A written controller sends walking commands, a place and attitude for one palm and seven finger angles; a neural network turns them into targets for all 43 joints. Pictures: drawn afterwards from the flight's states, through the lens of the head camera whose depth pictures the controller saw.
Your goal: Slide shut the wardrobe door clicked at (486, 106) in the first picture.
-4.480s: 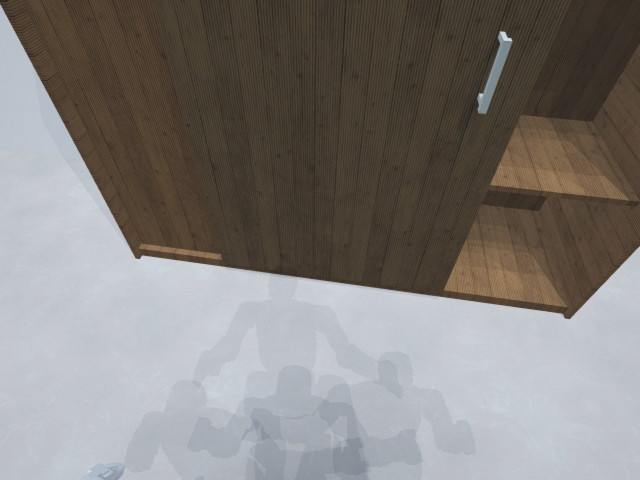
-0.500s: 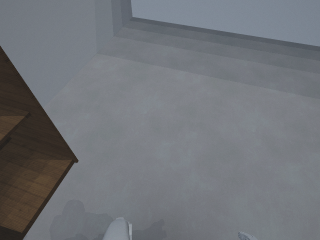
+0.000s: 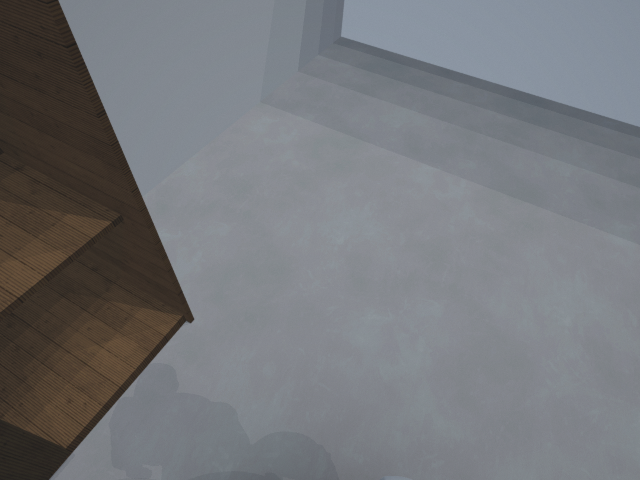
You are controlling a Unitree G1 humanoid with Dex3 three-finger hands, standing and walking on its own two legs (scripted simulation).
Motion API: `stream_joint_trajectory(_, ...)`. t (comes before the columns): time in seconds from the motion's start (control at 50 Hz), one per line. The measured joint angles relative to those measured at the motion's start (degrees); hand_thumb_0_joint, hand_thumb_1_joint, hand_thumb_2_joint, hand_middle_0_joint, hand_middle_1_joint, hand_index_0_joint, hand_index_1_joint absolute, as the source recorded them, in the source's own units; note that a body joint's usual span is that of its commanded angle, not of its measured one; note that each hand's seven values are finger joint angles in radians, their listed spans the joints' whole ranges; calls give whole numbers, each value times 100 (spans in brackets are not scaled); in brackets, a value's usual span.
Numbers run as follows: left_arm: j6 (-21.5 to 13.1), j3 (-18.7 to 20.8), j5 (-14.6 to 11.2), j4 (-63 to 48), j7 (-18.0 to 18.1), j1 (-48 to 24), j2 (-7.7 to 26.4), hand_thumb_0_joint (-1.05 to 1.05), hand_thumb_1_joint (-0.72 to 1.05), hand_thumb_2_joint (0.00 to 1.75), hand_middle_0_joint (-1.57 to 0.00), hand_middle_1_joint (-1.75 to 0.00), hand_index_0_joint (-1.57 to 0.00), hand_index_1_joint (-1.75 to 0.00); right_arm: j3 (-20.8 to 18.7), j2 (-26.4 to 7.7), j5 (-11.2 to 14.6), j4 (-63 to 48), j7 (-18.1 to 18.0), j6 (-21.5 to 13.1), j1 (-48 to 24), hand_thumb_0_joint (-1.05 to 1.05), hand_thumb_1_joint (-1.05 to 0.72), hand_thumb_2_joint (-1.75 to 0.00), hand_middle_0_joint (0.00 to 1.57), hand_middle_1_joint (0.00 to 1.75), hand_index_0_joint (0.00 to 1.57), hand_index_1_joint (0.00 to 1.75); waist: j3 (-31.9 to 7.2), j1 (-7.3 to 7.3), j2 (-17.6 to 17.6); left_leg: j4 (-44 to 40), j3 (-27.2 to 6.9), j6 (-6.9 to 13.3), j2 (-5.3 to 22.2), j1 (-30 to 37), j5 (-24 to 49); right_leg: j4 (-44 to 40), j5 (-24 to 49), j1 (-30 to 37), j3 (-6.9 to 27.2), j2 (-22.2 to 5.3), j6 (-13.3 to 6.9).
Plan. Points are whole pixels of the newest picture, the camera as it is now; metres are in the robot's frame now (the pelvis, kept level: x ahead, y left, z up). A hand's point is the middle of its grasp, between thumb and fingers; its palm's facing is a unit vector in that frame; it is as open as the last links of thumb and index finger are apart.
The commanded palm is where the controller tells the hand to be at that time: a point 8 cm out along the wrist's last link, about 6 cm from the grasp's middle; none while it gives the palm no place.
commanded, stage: turn to face it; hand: left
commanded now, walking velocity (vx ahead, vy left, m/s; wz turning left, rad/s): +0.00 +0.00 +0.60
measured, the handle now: out of the picture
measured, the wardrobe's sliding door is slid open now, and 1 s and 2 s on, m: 0.46 0.46 0.46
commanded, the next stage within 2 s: take the last steps up to it in 1.64 s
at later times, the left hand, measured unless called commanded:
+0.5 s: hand out of the picture +0.01 +0.13 -0.14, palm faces +0.33 -0.90 -0.29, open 7.4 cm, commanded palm none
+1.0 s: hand out of the picture -0.07 +0.18 -0.16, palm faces +0.63 -0.71 -0.30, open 7.4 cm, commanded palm none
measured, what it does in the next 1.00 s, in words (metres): steps on the spot, turning left: right foot, then left foot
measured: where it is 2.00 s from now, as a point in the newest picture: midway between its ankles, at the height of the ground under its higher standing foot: outside the picture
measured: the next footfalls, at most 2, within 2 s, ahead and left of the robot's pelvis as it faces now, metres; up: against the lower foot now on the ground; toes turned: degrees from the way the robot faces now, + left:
right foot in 0.22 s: +0.04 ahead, -0.16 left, +0.00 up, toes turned +9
left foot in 0.72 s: -0.03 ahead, +0.07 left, +0.00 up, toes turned +35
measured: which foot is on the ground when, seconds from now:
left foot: down 0.00-0.22, up 0.24-0.70, down 0.72-1.00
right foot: up 0.00-0.20, down 0.22-0.72, up 0.74-1.00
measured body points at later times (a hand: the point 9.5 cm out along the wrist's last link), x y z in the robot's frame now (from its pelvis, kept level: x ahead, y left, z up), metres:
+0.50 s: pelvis +0.00 -0.08 +0.00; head +0.04 -0.10 +0.45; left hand +0.00 +0.18 -0.12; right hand +0.15 -0.31 -0.16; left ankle -0.05 +0.08 -0.65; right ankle +0.00 -0.16 -0.74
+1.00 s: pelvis +0.01 -0.05 -0.01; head +0.03 -0.04 +0.44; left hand -0.10 +0.21 -0.14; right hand +0.25 -0.18 -0.14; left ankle -0.06 +0.05 -0.74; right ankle +0.10 -0.16 -0.69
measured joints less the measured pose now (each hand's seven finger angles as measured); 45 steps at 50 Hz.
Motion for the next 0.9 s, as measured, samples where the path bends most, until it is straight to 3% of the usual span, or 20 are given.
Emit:
stream_joint_trajectory(0.18,13,-8,-64,-422,26,-460,48,1,91,90,-20,-30,-20,-29,-167,-186,-37,-54,37,151,244,0,-91,-90,21,30,20,30,-32,-235,261,115,-673,-260,-170,-241,94,-1352,-87,532,51,311,-54)
stream_joint_trajectory(0.22,-43,-42,-80,-542,27,-456,40,1,91,90,-20,-30,-20,-29,-214,-228,-18,-95,56,200,283,1,-91,-90,21,30,20,30,-89,-224,291,254,-800,-369,-255,-342,63,-2258,227,949,7,344,-135)
stream_joint_trajectory(0.24,-82,-55,-57,-577,39,-444,13,1,91,90,-20,-30,-20,-29,-247,-262,4,-100,62,229,273,1,-91,-90,21,30,20,30,-93,-194,340,519,-819,-425,-258,-455,-266,-2483,520,1040,-50,360,-294)
stream_joint_trajectory(0.3,-81,-152,-32,-626,48,-325,-70,1,91,90,-20,-30,-20,-29,-320,-349,-36,-91,79,310,246,1,-91,-90,20,30,20,30,-129,-178,397,2137,-454,-575,-207,-953,-1383,-2535,524,1207,-300,253,-517)
stream_joint_trajectory(0.36,-106,-191,-27,-607,51,-192,-116,1,90,90,-20,-30,-20,-29,-334,-418,-43,-148,142,308,167,1,-91,-90,20,30,20,30,-94,-184,343,3498,-106,-707,27,-1277,-1263,-2799,571,1449,-502,108,-547)
stream_joint_trajectory(0.42,-159,-233,-21,-579,41,-113,-154,1,90,90,-20,-30,-21,-30,-319,-461,-33,-205,164,301,65,1,-91,-90,20,30,20,30,13,-179,267,3954,39,-847,274,-1299,-1174,-2888,577,1584,-735,-37,-563)
stream_joint_trajectory(0.52,-200,-293,10,-546,11,88,-215,1,90,90,-20,-30,-21,-30,-272,-533,-25,-188,169,385,-225,1,-91,-90,20,30,20,30,181,-43,192,3637,142,-938,521,-1029,-1336,-2813,463,1650,-1123,-241,-544)
stream_joint_trajectory(0.6,-162,-281,39,-450,3,303,-162,1,90,90,-20,-30,-21,-30,-205,-543,-6,-224,181,390,-550,1,-91,-90,20,30,19,30,292,111,122,2850,324,-887,566,-664,-1471,-2658,344,1617,-1397,-382,-476)
stream_joint_trajectory(0.66,-106,-218,56,-353,-1,444,-31,1,90,90,-20,-30,-21,-30,-141,-504,16,-334,188,329,-765,1,-91,-90,20,30,19,30,345,242,18,1993,546,-771,518,-273,-1503,-2430,199,1541,-1586,-506,-390)
stream_joint_trajectory(0.7,-75,-160,34,-297,-13,551,98,1,90,90,-20,-30,-21,-30,-95,-480,14,-454,195,240,-845,1,-91,-90,20,30,19,30,332,283,-72,1124,710,-666,434,116,-1067,-2098,9,1432,-1712,-635,-299)
stream_joint_trajectory(0.72,-54,-128,9,-293,-28,634,143,1,90,90,-20,-30,-21,-30,-71,-516,1,-546,208,172,-852,1,-91,-90,20,30,20,30,273,292,-24,715,697,-453,453,300,-734,-1704,-102,1244,-1731,-658,-241)
stream_joint_trajectory(0.76,68,-75,-13,-235,-31,560,325,1,90,90,-20,-30,-21,-30,-55,-450,31,-615,188,51,-924,1,-91,-90,20,30,20,30,345,308,-179,945,621,-252,337,195,-1046,-474,-675,717,-1217,-680,-79)
stream_joint_trajectory(0.8,162,-18,-21,-199,-1,442,426,1,90,90,-20,-30,-20,-29,-4,-396,46,-638,145,-5,-893,0,-91,-90,20,30,20,30,368,332,-218,994,497,-260,297,216,-1114,439,-796,288,-760,-522,31)
stream_joint_trajectory(0.84,179,15,-29,-224,-16,315,459,1,91,90,-20,-30,-20,-29,19,-361,35,-621,102,1,-825,0,-91,-90,20,30,20,30,345,312,-180,820,341,-319,263,312,-993,842,-529,-2,-504,-424,86)
stream_joint_trajectory(0.9,135,18,-33,-369,-57,150,447,1,91,90,-20,-30,-20,-29,39,-319,22,-553,99,41,-720,0,-91,-90,20,30,20,30,277,284,-120,544,145,-310,189,436,-814,760,-129,-213,-262,-362,120)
